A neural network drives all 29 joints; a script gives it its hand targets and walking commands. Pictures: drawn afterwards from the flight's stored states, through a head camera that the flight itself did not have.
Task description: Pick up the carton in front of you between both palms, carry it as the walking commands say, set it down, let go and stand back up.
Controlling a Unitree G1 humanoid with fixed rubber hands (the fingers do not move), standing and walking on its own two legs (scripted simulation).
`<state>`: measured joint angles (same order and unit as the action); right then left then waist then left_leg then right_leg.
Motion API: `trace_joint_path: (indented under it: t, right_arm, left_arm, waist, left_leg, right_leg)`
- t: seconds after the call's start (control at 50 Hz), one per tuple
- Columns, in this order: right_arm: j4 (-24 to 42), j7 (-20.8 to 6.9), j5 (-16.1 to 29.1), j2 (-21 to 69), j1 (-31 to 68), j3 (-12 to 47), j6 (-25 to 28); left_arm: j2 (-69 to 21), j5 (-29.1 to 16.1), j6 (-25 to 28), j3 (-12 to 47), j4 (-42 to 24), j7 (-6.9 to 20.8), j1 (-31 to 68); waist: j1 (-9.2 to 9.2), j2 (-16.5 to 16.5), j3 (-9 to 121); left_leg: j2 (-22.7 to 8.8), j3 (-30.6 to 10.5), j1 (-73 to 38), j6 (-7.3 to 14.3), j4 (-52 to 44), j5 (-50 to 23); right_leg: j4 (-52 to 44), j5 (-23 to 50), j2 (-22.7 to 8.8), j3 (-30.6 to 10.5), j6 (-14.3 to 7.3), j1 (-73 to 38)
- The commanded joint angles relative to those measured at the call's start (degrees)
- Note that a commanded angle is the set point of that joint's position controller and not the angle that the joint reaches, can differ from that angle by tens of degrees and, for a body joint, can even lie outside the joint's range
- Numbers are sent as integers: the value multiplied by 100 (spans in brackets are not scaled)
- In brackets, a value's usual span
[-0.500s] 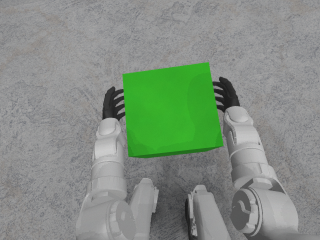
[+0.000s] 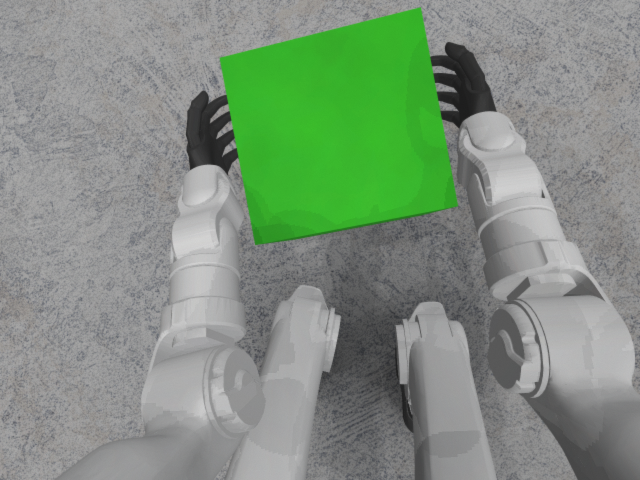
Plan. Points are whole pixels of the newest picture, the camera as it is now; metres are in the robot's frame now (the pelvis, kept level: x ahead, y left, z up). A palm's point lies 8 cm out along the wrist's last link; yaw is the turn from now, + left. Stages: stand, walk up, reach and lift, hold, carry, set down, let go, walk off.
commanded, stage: set down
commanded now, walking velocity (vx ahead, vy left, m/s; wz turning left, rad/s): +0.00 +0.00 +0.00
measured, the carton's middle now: (341, 153) +0.49 +0.05 -0.19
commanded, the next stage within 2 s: none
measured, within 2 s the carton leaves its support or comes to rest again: rests again in 1.06 s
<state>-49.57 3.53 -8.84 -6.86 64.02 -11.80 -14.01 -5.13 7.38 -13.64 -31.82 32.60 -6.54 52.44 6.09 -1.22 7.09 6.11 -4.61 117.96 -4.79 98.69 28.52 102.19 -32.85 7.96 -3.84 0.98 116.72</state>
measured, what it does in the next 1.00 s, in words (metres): lowers itself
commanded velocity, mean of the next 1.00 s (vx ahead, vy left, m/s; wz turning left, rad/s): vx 0.00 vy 0.00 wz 0.00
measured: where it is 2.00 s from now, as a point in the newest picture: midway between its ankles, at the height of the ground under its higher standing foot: (358, 384)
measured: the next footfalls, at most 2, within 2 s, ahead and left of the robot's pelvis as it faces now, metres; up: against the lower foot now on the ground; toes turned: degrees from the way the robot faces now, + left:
none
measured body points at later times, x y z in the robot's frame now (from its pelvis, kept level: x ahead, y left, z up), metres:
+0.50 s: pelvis -0.02 -0.01 -0.09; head +0.35 -0.01 +0.16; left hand +0.46 +0.21 -0.26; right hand +0.56 -0.08 -0.27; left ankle +0.10 +0.13 -0.46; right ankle +0.07 -0.11 -0.46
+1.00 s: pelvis -0.02 -0.01 -0.11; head +0.34 -0.02 +0.15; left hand +0.47 +0.21 -0.28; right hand +0.56 -0.08 -0.30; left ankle +0.10 +0.13 -0.46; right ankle +0.07 -0.11 -0.46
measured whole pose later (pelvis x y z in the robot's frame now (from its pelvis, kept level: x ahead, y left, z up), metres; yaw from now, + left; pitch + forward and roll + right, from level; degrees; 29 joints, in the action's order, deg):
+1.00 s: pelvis -0.02 -0.01 -0.11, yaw +1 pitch +40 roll +5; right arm -71.0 3.6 -2.9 -18.2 87.8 -1.2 -10.1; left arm 1.6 2.6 -10.9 -32.4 48.3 -7.6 71.9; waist 8.8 0.3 -15.3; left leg 4.9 -1.5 129.2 -5.8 120.6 31.4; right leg 125.9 -36.1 7.7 -2.4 -0.2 129.1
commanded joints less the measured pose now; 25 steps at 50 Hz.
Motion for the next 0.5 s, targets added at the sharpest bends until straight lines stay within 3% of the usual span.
trace_joint_path:
  t: [0.0, 0.02, 0.04, 0.06, 0.08, 0.1, 0.12, 0.14, 0.16, 0.18, 0.2, 0.22, 0.24, 0.26, 0.28, 0.3, 0.32, 0.34, 0.36, 0.38, 0.4, 0.42, 0.44, 0.46, 0.48]
  right_arm:
    - [-72, -1074, 438, 5007, 3446, 1904, 257]
    - [-161, -1111, 475, 4655, 3614, 1788, 250]
    - [-153, -1112, 468, 4458, 4076, 1749, 317]
    - [-206, -1091, 371, 4398, 3989, 1693, 312]
    - [-610, -1079, 402, 4712, 3754, 1531, 251]
    - [-289, -1127, 571, 4690, 4137, 1769, 298]
    - [-620, -1105, 528, 4714, 4216, 1756, 245]
    - [-743, -1108, 504, 4496, 4086, 1691, 223]
    - [-598, -1119, 616, 4578, 4346, 1674, 293]
    - [-679, -1148, 520, 4377, 4377, 1726, 256]
    - [-804, -1123, 626, 4439, 4263, 1832, 157]
    - [-598, -1161, 710, 4424, 4388, 1759, 207]
    - [-950, -1152, 743, 4402, 4685, 1788, 148]
    - [-882, -1114, 744, 4493, 4447, 1778, 177]
    - [-811, -1090, 671, 4276, 4452, 1875, 189]
    - [-768, -1078, 758, 4198, 4659, 1784, 258]
    - [-1003, -1102, 733, 4414, 4354, 1888, 237]
    - [-622, -1105, 879, 4025, 4665, 2056, 324]
    - [-1046, -1111, 711, 4141, 4728, 1827, 259]
    - [-805, -1055, 1007, 3859, 4995, 1983, 317]
    - [-967, -1030, 839, 3864, 4817, 2005, 258]
    - [-670, -1020, 1146, 3833, 4875, 2198, 358]
    - [-732, -993, 923, 3668, 4986, 2137, 335]
    - [-591, -995, 1065, 3768, 5077, 2184, 380]
    - [-270, -1000, 1284, 3870, 5169, 2376, 438]
  left_arm:
    - [-4391, -519, 114, 3019, -43, 1160, 4644]
    - [-4131, -459, 63, 2883, 113, 1097, 4682]
    - [-4633, -600, 15, 2799, 495, 1068, 4469]
    - [-4103, -413, 10, 2646, 266, 1099, 4720]
    - [-4135, -426, 18, 2633, 406, 1089, 4773]
    - [-4276, -339, 48, 2563, 281, 1082, 4945]
    - [-4075, -460, 104, 2510, 268, 1066, 5052]
    - [-4134, -367, 55, 2315, 465, 1059, 4974]
    - [-3980, -237, 69, 2198, 681, 1079, 5044]
    - [-3846, -338, 23, 2202, 855, 1040, 4923]
    - [-3610, -315, 61, 2265, 423, 1092, 5407]
    - [-3751, -446, 73, 2277, 368, 1119, 5333]
    - [-3594, -416, 39, 2158, 551, 1079, 5544]
    - [-3558, -377, 96, 2294, 321, 1089, 5332]
    - [-3610, -533, 112, 2327, 315, 1064, 5554]
    - [-3493, -648, 125, 2430, 51, 1093, 5618]
    - [-3510, -597, 164, 2452, 155, 1060, 5787]
    - [-3764, -736, 132, 2634, 220, 1085, 5638]
    - [-3563, -824, 221, 2678, -87, 1091, 6073]
    - [-3529, -1054, 167, 2685, -152, 1102, 6289]
    - [-3245, -1081, 192, 2674, -17, 1106, 6507]
    - [-3431, -1184, 192, 2694, 152, 1089, 6007]
    - [-3280, -1071, 192, 2552, 139, 1084, 6192]
    - [-3524, -1144, 145, 2613, 110, 1113, 6324]
    - [-3412, -1081, 189, 2722, 76, 1120, 6165]
  waist:
    - [-82, -607, 5590]
    - [103, -434, 5342]
    - [33, -387, 5409]
    - [29, -422, 5367]
    - [209, -411, 5199]
    - [312, -363, 5494]
    - [443, -724, 5536]
    - [416, -631, 5345]
    - [704, -432, 5188]
    - [452, -966, 5081]
    - [729, -666, 5288]
    - [468, -1139, 5409]
    - [686, -828, 5287]
    - [900, -878, 5494]
    - [478, -913, 5756]
    - [754, -870, 5563]
    - [590, -867, 5617]
    - [625, -712, 5343]
    - [536, -1004, 5558]
    - [560, -613, 5660]
    - [578, -806, 5598]
    - [634, -604, 5448]
    - [461, -849, 5327]
    - [307, -840, 5330]
    - [872, -767, 5399]
  left_leg:
    - [265, 893, -3104, -14, -46, -1783]
    - [260, 939, -2982, -73, -96, -1570]
    - [264, 813, -3368, -16, -143, -1670]
    - [234, 836, -3254, -61, -3, -1547]
    - [259, 944, -3335, -55, -14, -1453]
    - [223, 1059, -3182, -5, 260, -1482]
    - [250, 1025, -2994, -2, 196, -1543]
    - [226, 1084, -2941, -40, 239, -1417]
    - [257, 1156, -2670, 14, 327, -1226]
    - [203, 925, -2853, 56, 330, -1410]
    - [145, 1189, -2571, -19, 564, -1556]
    - [111, 906, -2884, 92, 533, -1748]
    - [97, 1116, -2824, 52, 646, -1496]
    - [115, 1164, -2782, 48, 698, -1753]
    - [72, 1188, -2934, -71, 832, -1712]
    - [88, 1027, -2650, -11, 900, -1937]
    - [103, 1149, -2844, -64, 858, -1934]
    - [65, 988, -2814, -48, 923, -2194]
    - [87, 1055, -2780, -16, 1078, -2229]
    - [24, 1112, -2873, -112, 1090, -2177]
    - [65, 1184, -2806, -79, 1128, -1994]
    - [-30, 1125, -2692, -50, 1334, -2152]
    - [-9, 1109, -2638, -77, 1375, -2022]
    - [5, 1035, -2618, -56, 1223, -1943]
    - [9, 1154, -2549, -11, 1402, -2215]
  right_leg:
    - [-569, 1582, 214, 489, 13, -2538]
    - [-477, 1347, 205, 513, -13, -2423]
    - [-444, 1308, 159, 569, -79, -2402]
    - [-346, 1080, 218, 525, -49, -2118]
    - [-358, 952, 218, 569, -50, -1993]
    - [-337, 1000, 231, 377, -117, -2278]
    - [-272, 1203, 185, 462, -47, -2384]
    - [-201, 1103, 177, 470, -37, -2408]
    - [-140, 913, 210, 422, -39, -2075]
    - [67, 1142, 94, 649, 91, -2057]
    - [-21, 1237, 139, 296, -22, -2233]
    - [138, 1277, 186, 581, 82, -2036]
    - [68, 1020, 135, 381, -39, -2134]
    - [251, 1348, 163, 426, 79, -2097]
    - [252, 1409, 101, 516, 83, -2374]
    - [481, 1612, 50, 477, 40, -2079]
    - [470, 1648, 164, 483, 17, -2215]
    - [567, 1846, 100, 484, 37, -1954]
    - [640, 1856, 49, 459, 15, -2090]
    - [708, 1803, 63, 488, -74, -2298]
    - [691, 1675, 60, 492, -36, -2292]
    - [742, 1733, 21, 335, -81, -2147]
    - [756, 1548, -6, 353, -58, -2073]
    - [867, 1671, 75, 485, -84, -2216]
    - [851, 1800, 35, 189, -114, -2201]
